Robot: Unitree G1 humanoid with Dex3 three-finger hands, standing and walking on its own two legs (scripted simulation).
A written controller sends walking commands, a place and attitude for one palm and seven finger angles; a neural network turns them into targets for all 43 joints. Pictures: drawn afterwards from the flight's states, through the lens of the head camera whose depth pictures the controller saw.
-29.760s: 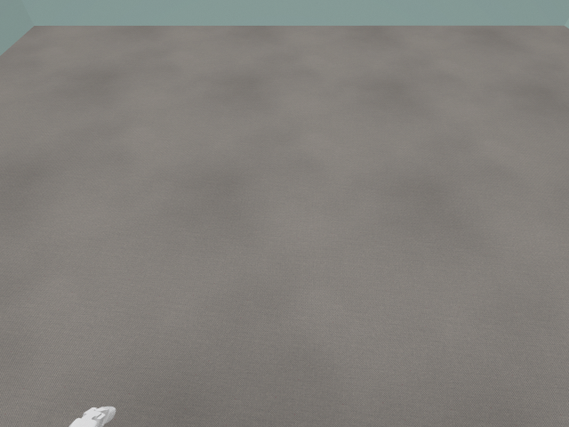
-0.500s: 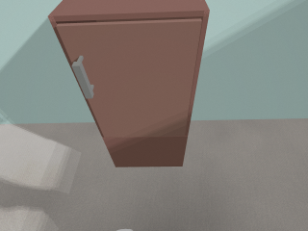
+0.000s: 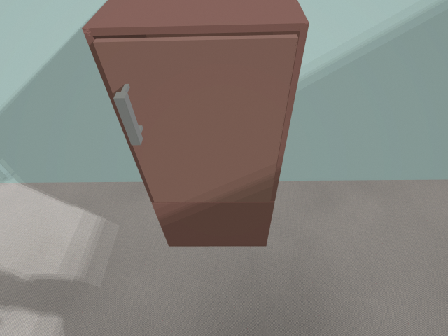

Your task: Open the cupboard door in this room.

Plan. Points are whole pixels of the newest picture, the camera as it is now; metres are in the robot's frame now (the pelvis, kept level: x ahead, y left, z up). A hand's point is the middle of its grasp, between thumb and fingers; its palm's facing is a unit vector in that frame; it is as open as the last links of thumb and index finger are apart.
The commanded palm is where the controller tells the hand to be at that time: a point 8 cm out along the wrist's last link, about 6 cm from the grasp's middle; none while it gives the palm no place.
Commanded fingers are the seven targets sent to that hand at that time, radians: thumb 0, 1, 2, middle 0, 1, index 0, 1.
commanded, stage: look again from close up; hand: left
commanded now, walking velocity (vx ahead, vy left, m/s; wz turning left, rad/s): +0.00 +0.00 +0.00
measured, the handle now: (131, 115) +0.59 +0.27 +0.07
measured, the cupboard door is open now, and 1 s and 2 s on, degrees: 0 0 0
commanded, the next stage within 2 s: shuffle to correct the standing spot in 0.38 s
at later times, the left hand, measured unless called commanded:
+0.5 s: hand out of the picture +0.02 +0.17 -0.17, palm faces +0.01 -0.98 -0.22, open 7.4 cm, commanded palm none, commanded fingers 0.00 0.90 0.90 -0.20 -0.30 -0.20 -0.30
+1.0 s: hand out of the picture +0.08 +0.19 -0.18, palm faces +0.06 -0.97 -0.23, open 7.4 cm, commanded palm none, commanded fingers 0.00 0.90 0.90 -0.20 -0.30 -0.20 -0.30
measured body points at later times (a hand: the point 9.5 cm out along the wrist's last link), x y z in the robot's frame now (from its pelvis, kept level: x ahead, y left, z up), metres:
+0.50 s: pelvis +0.01 -0.01 +0.00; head +0.03 -0.03 +0.45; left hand +0.03 +0.22 -0.15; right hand +0.01 -0.22 -0.17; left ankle -0.02 +0.11 -0.74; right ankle +0.02 -0.12 -0.74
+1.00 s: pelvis +0.06 +0.01 -0.01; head +0.10 +0.00 +0.44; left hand +0.08 +0.24 -0.16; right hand +0.04 -0.20 -0.18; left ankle -0.01 +0.11 -0.72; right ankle +0.03 -0.10 -0.74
